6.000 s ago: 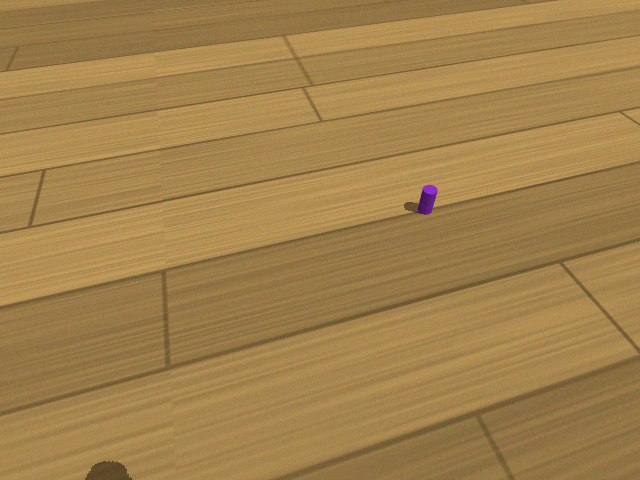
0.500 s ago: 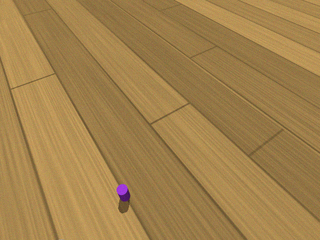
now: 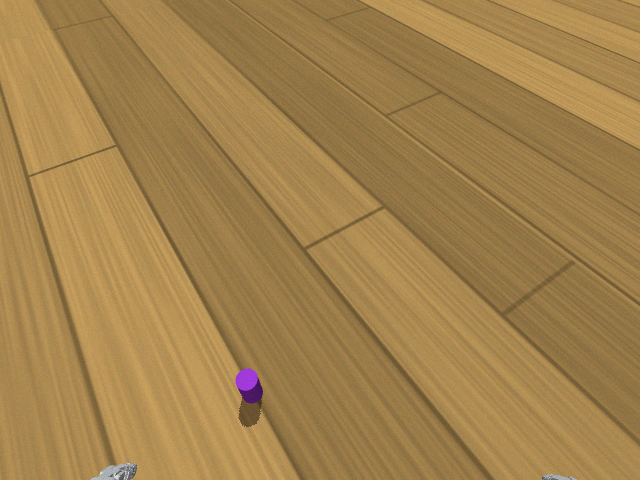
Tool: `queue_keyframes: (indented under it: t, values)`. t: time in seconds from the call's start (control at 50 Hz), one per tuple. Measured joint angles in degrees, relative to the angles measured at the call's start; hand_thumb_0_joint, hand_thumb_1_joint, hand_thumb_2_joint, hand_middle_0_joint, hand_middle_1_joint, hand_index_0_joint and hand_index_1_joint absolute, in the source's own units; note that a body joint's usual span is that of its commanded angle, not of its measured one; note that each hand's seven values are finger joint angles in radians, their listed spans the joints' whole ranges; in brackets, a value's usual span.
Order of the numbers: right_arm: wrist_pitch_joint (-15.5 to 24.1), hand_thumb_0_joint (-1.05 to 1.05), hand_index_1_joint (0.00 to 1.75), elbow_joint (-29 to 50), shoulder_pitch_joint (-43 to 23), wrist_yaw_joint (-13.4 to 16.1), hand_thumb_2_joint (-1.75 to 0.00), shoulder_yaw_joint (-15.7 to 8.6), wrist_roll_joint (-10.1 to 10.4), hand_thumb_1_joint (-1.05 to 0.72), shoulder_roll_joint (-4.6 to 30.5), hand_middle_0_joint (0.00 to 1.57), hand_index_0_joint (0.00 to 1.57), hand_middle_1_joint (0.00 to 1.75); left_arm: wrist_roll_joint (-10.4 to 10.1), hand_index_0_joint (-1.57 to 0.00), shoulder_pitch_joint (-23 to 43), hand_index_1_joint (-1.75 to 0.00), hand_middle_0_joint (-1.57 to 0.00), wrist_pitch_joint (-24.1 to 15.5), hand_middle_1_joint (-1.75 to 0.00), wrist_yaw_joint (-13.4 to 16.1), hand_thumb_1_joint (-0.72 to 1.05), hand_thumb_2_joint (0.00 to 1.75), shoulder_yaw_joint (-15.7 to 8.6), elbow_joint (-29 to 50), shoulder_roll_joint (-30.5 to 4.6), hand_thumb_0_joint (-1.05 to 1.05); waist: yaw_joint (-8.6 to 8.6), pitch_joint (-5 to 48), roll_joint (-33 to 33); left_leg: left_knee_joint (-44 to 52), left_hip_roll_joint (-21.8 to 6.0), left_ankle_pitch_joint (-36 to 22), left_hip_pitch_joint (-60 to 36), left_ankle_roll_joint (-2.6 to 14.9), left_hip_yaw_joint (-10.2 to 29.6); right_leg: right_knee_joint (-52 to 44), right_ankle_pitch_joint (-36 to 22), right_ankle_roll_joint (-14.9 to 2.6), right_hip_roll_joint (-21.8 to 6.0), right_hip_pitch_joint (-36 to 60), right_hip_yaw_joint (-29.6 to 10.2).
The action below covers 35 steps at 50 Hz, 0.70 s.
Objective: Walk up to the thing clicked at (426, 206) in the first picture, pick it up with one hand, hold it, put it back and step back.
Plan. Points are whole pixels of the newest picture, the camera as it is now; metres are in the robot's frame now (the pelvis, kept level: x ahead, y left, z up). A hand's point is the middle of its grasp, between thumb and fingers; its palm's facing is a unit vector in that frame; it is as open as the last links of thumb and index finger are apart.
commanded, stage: walk up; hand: left
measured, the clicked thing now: (249, 386) +0.47 +0.24 -0.71
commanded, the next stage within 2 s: none
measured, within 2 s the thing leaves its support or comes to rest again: neither
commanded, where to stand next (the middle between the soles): +0.07 +0.00 m, yaw +0 degrees
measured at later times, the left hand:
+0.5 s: hand out of the picture +0.05 +0.26 -0.16, palm faces +0.04 -0.91 -0.41, open 7.4 cm
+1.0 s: hand out of the picture +0.00 +0.29 -0.15, palm faces +0.07 -0.92 -0.39, open 7.4 cm
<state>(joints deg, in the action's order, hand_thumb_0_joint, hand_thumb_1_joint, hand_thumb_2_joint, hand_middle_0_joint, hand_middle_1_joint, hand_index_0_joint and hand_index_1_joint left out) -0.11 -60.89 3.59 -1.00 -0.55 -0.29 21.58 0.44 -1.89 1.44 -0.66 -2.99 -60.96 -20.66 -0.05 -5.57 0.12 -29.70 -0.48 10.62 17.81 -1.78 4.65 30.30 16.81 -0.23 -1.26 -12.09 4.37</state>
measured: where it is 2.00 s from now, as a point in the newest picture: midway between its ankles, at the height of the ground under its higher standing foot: outside the picture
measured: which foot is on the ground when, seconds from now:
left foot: down 0.00-0.50, up 0.52-0.82, down 0.84-1.00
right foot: down 0.00-0.86, up 0.88-1.00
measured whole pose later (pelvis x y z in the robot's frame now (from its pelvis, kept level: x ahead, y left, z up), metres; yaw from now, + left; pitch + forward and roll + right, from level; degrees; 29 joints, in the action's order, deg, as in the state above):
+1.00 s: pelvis +0.02 +0.01 +0.00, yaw +3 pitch -3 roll +1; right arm 1.9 -50.0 9.3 -1.0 -2.7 -0.9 20.5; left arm 0.0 -19.1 0.6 0.1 -2.9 -54.4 -23.2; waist 1.6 -5.9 -1.8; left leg -31.3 -0.5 15.3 12.7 0.8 -2.7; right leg 52.9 29.6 -1.1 -0.3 -19.6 -3.7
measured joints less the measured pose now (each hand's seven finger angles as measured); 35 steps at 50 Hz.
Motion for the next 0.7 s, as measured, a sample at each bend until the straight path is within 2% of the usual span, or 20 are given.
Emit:
queue_keyframes:
  t: [0.24,0.34,0.36,0.42,0.46,0.48,0.54,0.56,0.62,0.7]
  values:
    - [-0.05,0.01,0.3,0.55,1.28,-0.05,-0.9,0.18,0.12,-0.9,-0.25,0.21,0.21,0.3,0.16,-0.2,-0.8,-0.3,-0.2,-0.02,-0.3,-0.04,0.9,0.9,-0.12,0.36,0.09,0.01,-0.3,-0.09,0.37,-0.24,0.11,0.03,-0.15,-0.05,0.76,-0.48,-0.01,-0.05,0.0,0.78,0.76]
    - [-0.75,0.01,0.3,2.55,0.7,0.54,-0.9,-0.08,0.21,-0.9,0.22,0.21,0.21,0.3,-0.4,-0.2,0.1,-0.3,-0.21,1.91,-0.3,0.14,0.9,0.9,-0.96,2.71,-0.63,0.01,0.12,-1.89,0.01,-2.79,0.56,0.2,2.5,0.14,0.66,4.32,1.12,-0.36,-0.4,-2.89,0.26]
    - [-0.95,0.01,0.3,3.22,0.51,0.7,-0.9,-0.27,0.11,-0.9,0.24,0.21,0.21,0.3,-0.41,-0.2,0.25,-0.3,-0.21,2.26,-0.3,0.16,0.9,0.9,-1.2,3.31,-0.97,0.01,0.07,-2.34,-0.09,-3.45,0.63,0.19,3.24,0.09,0.81,6.67,2.06,-0.73,-0.01,-4.13,-0.71]
    - [-1.62,0.01,0.3,5.07,0.3,1.19,-0.9,-0.92,-0.6,-0.9,0.4,0.21,0.21,0.3,-0.25,-0.2,0.06,-0.3,-0.2,2.87,-0.3,0.18,0.91,0.9,-1.83,4.81,-1.66,0.01,-0.05,-2.68,0.24,-4.79,0.49,-0.27,5.73,-0.14,1.93,15.14,9.97,-1.6,1.96,-6.73,-3.33]
    - [-1.99,0.01,0.3,5.71,0.16,1.44,-0.9,-1.22,-1.02,-0.9,0.79,0.21,0.21,0.3,0.02,-0.2,-1.25,-0.3,-0.2,2.08,-0.3,0.26,0.91,0.9,-1.92,5.31,-1.68,0.01,0.57,-2.08,0.59,-6.03,0.24,-0.16,7.36,-0.32,2.1,10.81,9.86,-2.29,1.98,-4.63,-3.63]
    - [-2.21,0.01,0.3,5.79,-0.19,1.47,-0.9,-1.38,-1.0,-0.9,1.11,0.21,0.21,0.3,0.42,-0.2,-2.09,-0.3,-0.2,1.3,-0.3,0.4,0.91,0.9,-1.96,5.12,-1.36,0.01,0.88,-2.08,1.31,-7.4,-0.22,0.56,8.08,0.17,2.33,8.52,6.52,-1.92,2.35,-3.87,-3.41]
    - [-2.48,0.01,0.3,5.56,0.05,1.53,-0.9,-1.79,-1.04,-0.9,0.98,0.21,0.21,0.3,1.73,-0.2,-5.28,-0.3,-0.2,-0.15,-0.3,0.4,0.91,0.9,-1.38,3.9,-0.04,0.01,1.42,-1.91,1.84,-13.35,2.05,11.56,8.49,1.55,4.32,8.42,5.29,-1.77,2.28,-3.22,-3.41]
    - [-2.31,0.01,0.3,5.42,0.55,1.26,-0.9,-1.85,-0.91,-0.9,0.98,0.21,0.2,0.3,1.83,-0.2,-6.23,-0.3,-0.2,-0.42,-0.3,0.42,0.91,0.9,-1.18,3.36,0.46,0.01,1.58,-1.73,1.77,-15.24,2.73,12.56,8.2,1.68,4.12,7.53,4.89,-1.76,1.9,-2.59,-3.54]
    - [-1.95,0.01,0.3,4.92,2.81,0.07,-0.9,-2.12,-1.0,-0.9,1.34,0.21,0.2,0.3,2.28,-0.2,-8.99,-0.3,-0.2,-1.66,-0.3,0.33,0.91,0.9,-0.65,2.52,2.02,0.01,1.5,-0.69,2.54,-17.34,2.89,12.17,6.05,1.83,2.57,3.35,3.2,-1.52,1.26,-0.15,-2.84]
    - [-2.15,0.01,0.3,4.56,6.63,-2.03,-0.9,-2.48,-2.22,-0.9,1.4,0.21,0.2,0.3,2.26,-0.21,-13.41,-0.3,-0.21,-3.86,-0.3,-0.31,0.9,0.9,-1.04,4.38,1.99,0.01,2.02,0.66,2.06,-17.14,1.51,13.48,2.71,2.29,-1.51,-1.29,2.17,-1.53,0.05,3.33,-1.51]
